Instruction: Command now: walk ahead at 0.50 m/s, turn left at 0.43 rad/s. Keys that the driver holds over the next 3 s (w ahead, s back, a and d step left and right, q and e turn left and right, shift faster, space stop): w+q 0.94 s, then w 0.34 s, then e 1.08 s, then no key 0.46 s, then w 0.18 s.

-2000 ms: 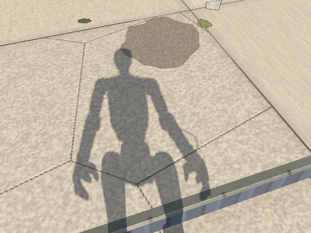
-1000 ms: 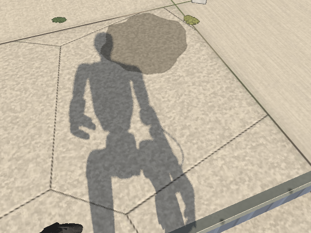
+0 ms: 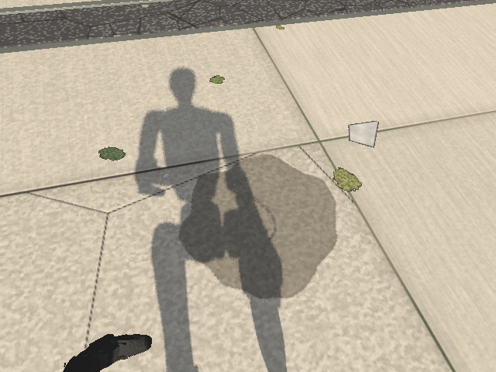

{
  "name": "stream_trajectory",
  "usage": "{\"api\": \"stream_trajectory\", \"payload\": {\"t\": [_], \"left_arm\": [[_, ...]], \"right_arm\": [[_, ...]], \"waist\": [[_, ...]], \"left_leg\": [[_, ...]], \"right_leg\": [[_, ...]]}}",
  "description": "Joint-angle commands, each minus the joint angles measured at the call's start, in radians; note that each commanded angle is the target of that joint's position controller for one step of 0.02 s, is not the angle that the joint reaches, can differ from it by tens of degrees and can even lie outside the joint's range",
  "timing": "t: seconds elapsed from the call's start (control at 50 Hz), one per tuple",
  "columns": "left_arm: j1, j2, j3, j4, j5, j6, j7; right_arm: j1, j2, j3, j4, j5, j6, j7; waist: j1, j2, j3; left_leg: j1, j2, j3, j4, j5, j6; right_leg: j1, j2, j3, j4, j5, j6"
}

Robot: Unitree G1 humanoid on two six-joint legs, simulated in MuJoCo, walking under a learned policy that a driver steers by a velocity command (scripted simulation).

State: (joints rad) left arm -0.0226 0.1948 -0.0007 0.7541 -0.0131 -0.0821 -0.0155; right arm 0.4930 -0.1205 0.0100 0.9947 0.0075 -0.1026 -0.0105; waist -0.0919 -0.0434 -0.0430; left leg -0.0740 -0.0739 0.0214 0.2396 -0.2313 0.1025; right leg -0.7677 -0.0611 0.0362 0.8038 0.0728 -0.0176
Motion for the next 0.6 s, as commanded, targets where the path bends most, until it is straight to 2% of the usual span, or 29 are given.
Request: {"api": "stream_trajectory", "payload": {"t": [0.02, 0.08, 0.12, 0.14, 0.16, 0.18, 0.2, 0.22, 0.24, 0.26, 0.28, 0.3, 0.32, 0.34, 0.38, 0.44, 0.48, 0.52, 0.6], "left_arm": [[-0.168, 0.060, 0.025, -0.085, -0.016, -0.022, -0.010], [-0.247, 0.066, 0.029, -0.114, -0.015, -0.043, -0.031], [-0.238, 0.079, 0.035, -0.118, -0.013, -0.055, -0.036], [-0.200, 0.097, 0.044, -0.113, -0.012, -0.060, -0.035], [-0.128, 0.130, 0.060, -0.097, -0.009, -0.065, -0.029], [0.020, 0.176, 0.083, -0.058, -0.007, -0.067, -0.017], [0.234, 0.228, 0.102, -0.025, 0.006, -0.064, -0.002], [0.366, 0.297, 0.118, -0.016, 0.035, -0.051, 0.016], [0.329, 0.228, 0.097, -0.025, 0.030, -0.047, 0.015], [0.256, 0.142, 0.080, -0.035, 0.016, -0.039, 0.021], [0.210, 0.113, 0.071, -0.032, 0.006, -0.034, 0.023], [0.177, 0.107, 0.068, -0.021, 0.013, -0.034, 0.018], [0.164, 0.095, 0.066, -0.010, 0.023, -0.039, 0.013], [0.159, 0.097, 0.069, 0.002, 0.027, -0.042, 0.009], [0.169, 0.113, 0.080, 0.026, 0.018, -0.050, 0.005], [0.192, 0.157, 0.094, 0.045, 0.023, -0.054, 0.006], [0.206, 0.181, 0.100, 0.050, 0.025, -0.051, 0.010], [0.232, 0.201, 0.105, 0.055, 0.022, -0.047, 0.014], [0.318, 0.241, 0.115, 0.077, 0.004, -0.024, 0.023]], "right_arm": [[0.083, -0.177, -0.048, -0.037, 0.008, 0.005, -0.023], [0.106, -0.182, -0.065, -0.042, 0.010, 0.025, -0.025], [0.083, -0.196, -0.078, -0.052, 0.011, 0.036, -0.028], [0.053, -0.210, -0.085, -0.063, 0.010, 0.040, -0.027], [0.028, -0.223, -0.092, -0.076, 0.008, 0.041, -0.023], [-0.009, -0.221, -0.092, -0.097, 0.002, 0.041, -0.017], [-0.077, -0.207, -0.085, -0.144, -0.012, 0.033, -0.007], [0.004, -0.098, -0.060, -0.175, -0.006, 0.021, -0.004], [0.076, -0.123, -0.055, -0.179, 0.020, 0.011, -0.004], [0.010, -0.211, -0.082, -0.181, 0.039, 0.016, -0.007], [-0.073, -0.240, -0.092, -0.198, 0.039, 0.021, -0.010], [-0.121, -0.227, -0.097, -0.213, 0.029, 0.023, -0.013], [-0.124, -0.211, -0.103, -0.214, 0.024, 0.030, -0.013], [-0.108, -0.185, -0.101, -0.218, 0.028, 0.040, -0.009], [-0.128, -0.154, -0.097, -0.242, 0.029, 0.057, -0.004], [-0.216, -0.171, -0.098, -0.288, 0.019, 0.063, 0.001], [-0.268, -0.174, -0.094, -0.306, 0.018, 0.056, 0.015], [-0.353, -0.168, -0.085, -0.329, 0.017, 0.048, 0.031], [-0.505, -0.167, -0.075, -0.398, 0.021, 0.048, 0.055]], "waist": [[0.004, 0.149, 0.065], [-0.011, 0.158, 0.095], [0.010, 0.164, 0.105], [0.036, 0.174, 0.092], [0.072, 0.191, 0.046], [0.142, 0.187, -0.045], [0.240, 0.163, -0.197], [0.217, -0.078, -0.367], [0.182, -0.252, -0.439], [0.170, -0.154, -0.254], [0.153, -0.047, -0.123], [0.124, 0.011, -0.048], [0.094, -0.005, -0.013], [0.074, -0.031, 0.006], [0.064, -0.041, 0.038], [0.068, -0.003, 0.072], [0.081, 0.006, 0.075], [0.116, 0.016, 0.086], [0.175, 0.018, 0.117]], "left_leg": [[0.160, 0.245, -0.230, -0.050, 0.389, 0.053], [0.242, 0.280, -0.280, 0.015, 0.390, 0.086], [0.221, 0.288, -0.288, 0.050, 0.434, 0.083], [0.178, 0.282, -0.282, 0.086, 0.522, 0.074], [0.141, 0.265, -0.276, 0.153, 0.659, 0.061], [0.067, 0.221, -0.251, 0.288, 0.726, 0.035], [-0.124, 0.175, -0.239, 0.517, 0.582, 0.011], [-0.496, 0.022, -0.155, 0.874, 0.062, -0.058], [-0.630, 0.027, -0.203, 1.074, -0.331, -0.061], [-0.691, 0.093, -0.203, 1.140, -0.262, -0.064], [-0.674, 0.136, -0.162, 1.128, -0.170, -0.069], [-0.636, 0.161, -0.146, 1.094, -0.116, -0.068], [-0.599, 0.191, -0.146, 1.060, -0.087, -0.064], [-0.570, 0.207, -0.141, 1.045, -0.069, -0.060], [-0.589, 0.230, -0.129, 1.018, -0.049, -0.062], [-0.665, 0.238, -0.144, 0.917, 0.065, -0.082], [-0.661, 0.234, -0.126, 0.782, 0.175, -0.083], [-0.630, 0.221, -0.080, 0.640, 0.261, -0.076], [-0.669, 0.195, -0.019, 0.476, 0.245, -0.059]], "right_leg": [[-0.047, 0.044, -0.021, -0.195, 0.000, 0.026], [-0.052, 0.049, -0.012, -0.293, -0.054, 0.015], [0.048, 0.060, -0.012, -0.355, -0.072, -0.002], [0.158, 0.077, -0.022, -0.375, -0.090, -0.017], [0.302, 0.099, -0.040, -0.382, -0.103, -0.035], [0.523, 0.086, -0.032, -0.379, -0.078, -0.070], [0.852, -0.040, 0.086, -0.309, -0.103, -0.134], [1.244, -0.311, 0.467, -0.328, -0.188, -0.260], [1.258, -0.401, 0.758, -0.465, -0.308, -0.319], [1.098, -0.355, 0.615, -0.493, -0.377, -0.268], [0.917, -0.310, 0.435, -0.518, -0.325, -0.221], [0.769, -0.266, 0.335, -0.557, -0.243, -0.197], [0.684, -0.224, 0.245, -0.585, -0.187, -0.181], [0.628, -0.201, 0.180, -0.615, -0.173, -0.175], [0.579, -0.190, 0.098, -0.655, -0.124, -0.185], [0.576, -0.198, 0.009, -0.675, -0.022, -0.194], [0.597, -0.176, -0.063, -0.674, 0.011, -0.180], [0.621, -0.164, -0.118, -0.673, 0.022, -0.161], [0.776, -0.208, -0.159, -0.642, 0.047, -0.144]]}}
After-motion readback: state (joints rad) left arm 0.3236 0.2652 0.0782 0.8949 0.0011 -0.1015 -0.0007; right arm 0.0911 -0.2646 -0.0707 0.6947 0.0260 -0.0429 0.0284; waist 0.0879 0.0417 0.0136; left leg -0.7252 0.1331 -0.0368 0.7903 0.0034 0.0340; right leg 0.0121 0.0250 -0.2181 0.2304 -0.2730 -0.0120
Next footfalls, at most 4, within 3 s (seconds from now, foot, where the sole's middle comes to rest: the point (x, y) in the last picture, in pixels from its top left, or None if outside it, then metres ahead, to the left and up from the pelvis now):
0.20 right None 0.32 -0.13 -0.79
0.74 left None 0.51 0.21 -0.79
1.22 right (158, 264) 0.85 0.18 -0.79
1.66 left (67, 265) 0.86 0.45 -0.79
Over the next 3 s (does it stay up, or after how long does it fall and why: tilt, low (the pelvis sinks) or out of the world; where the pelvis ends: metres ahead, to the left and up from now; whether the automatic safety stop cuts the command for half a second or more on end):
stays up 0.85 0.27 -0.02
